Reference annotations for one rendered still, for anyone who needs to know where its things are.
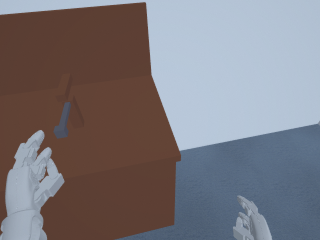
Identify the robot left forearm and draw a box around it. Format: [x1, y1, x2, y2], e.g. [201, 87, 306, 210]
[0, 209, 47, 240]

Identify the right robot hand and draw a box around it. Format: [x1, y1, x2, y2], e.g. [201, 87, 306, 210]
[233, 195, 272, 240]

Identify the counter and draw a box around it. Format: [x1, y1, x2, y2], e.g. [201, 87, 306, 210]
[0, 2, 181, 240]

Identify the left robot hand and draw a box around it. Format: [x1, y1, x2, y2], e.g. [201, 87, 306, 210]
[5, 130, 65, 216]

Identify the tap lever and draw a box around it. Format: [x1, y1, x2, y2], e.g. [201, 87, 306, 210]
[53, 102, 71, 139]

